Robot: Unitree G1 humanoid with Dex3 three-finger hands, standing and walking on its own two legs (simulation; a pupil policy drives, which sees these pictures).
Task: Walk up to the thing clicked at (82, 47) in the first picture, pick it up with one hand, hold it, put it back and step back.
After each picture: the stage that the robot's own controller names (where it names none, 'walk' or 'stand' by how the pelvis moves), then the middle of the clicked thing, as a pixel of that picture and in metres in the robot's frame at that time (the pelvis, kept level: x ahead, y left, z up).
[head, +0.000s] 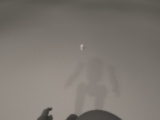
stand; (81, 47) +1.59 +0.20 -0.72
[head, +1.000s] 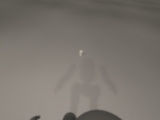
walk; (80, 53) +1.46 +0.15 -0.70
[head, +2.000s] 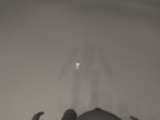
walk; (77, 66) +0.95 +0.15 -0.71
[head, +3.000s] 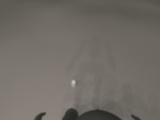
walk; (73, 83) +0.59 +0.19 -0.71
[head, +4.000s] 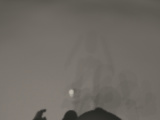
stand; (71, 93) +0.42 +0.20 -0.71
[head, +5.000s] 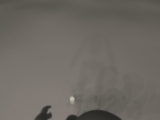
stand; (72, 100) +0.36 +0.21 -0.72
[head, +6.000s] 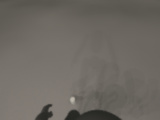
stand; (72, 100) +0.33 +0.21 -0.71
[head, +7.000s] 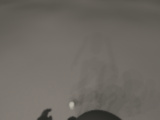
stand; (72, 105) +0.30 +0.20 -0.73
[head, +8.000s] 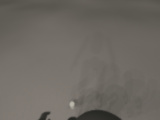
stand; (72, 105) +0.30 +0.21 -0.73
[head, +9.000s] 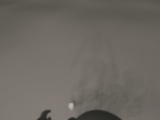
stand; (71, 106) +0.29 +0.22 -0.73
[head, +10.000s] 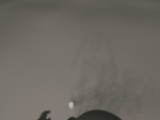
stand; (71, 105) +0.29 +0.22 -0.73
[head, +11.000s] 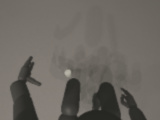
go down; (68, 73) +0.37 +0.21 -0.43
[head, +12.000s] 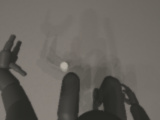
go down; (64, 67) +0.39 +0.22 -0.31
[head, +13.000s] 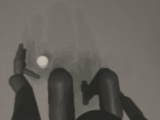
close in; (42, 62) +0.38 +0.25 -0.23
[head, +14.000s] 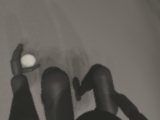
close; (28, 62) +0.38 +0.27 -0.22
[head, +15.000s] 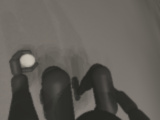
lift; (27, 62) +0.37 +0.26 -0.22
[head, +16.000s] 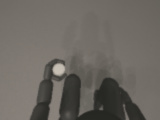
lift; (59, 71) +0.31 +0.22 -0.06
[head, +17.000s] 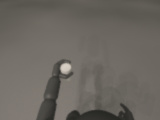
hold; (66, 72) +0.34 +0.17 +0.06
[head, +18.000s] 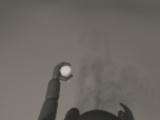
hold; (66, 74) +0.34 +0.17 +0.01
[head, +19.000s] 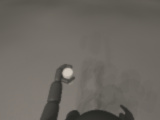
hold; (68, 76) +0.32 +0.16 +0.02
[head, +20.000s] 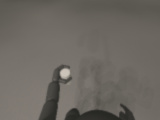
crouch; (66, 77) +0.33 +0.17 +0.00
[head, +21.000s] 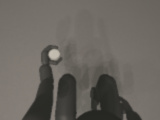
lower; (55, 57) +0.44 +0.22 -0.09
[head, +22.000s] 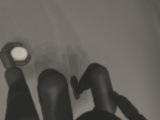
lower; (20, 56) +0.42 +0.28 -0.23
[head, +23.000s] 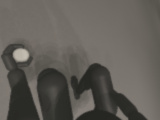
lower; (21, 57) +0.40 +0.28 -0.22
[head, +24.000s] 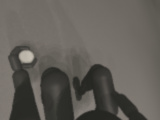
lower; (27, 58) +0.39 +0.27 -0.22
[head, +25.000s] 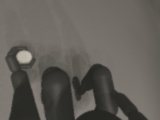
lower; (25, 59) +0.39 +0.28 -0.22
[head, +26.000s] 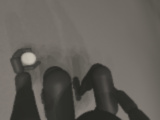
open; (28, 60) +0.38 +0.26 -0.22
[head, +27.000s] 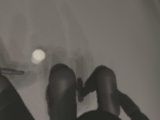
stand; (37, 57) +0.38 +0.26 -0.22
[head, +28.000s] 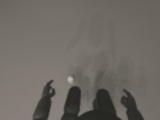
walk; (70, 80) +0.37 +0.20 -0.51
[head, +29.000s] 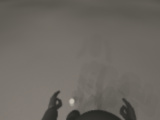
stand; (72, 102) +0.33 +0.19 -0.66
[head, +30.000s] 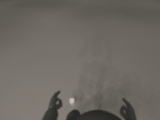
stand; (72, 101) +0.34 +0.19 -0.67
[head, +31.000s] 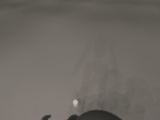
stand; (75, 103) +0.36 +0.17 -0.72
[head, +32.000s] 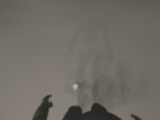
walk; (75, 87) +0.41 +0.14 -0.71
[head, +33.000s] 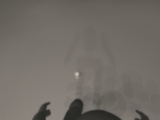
walk; (77, 75) +0.63 +0.22 -0.70
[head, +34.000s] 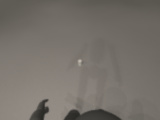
stand; (79, 62) +0.95 +0.21 -0.69
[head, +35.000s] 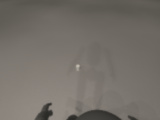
stand; (77, 67) +0.94 +0.22 -0.71
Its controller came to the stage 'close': yes
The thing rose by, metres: 0.73
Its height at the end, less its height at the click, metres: +0.00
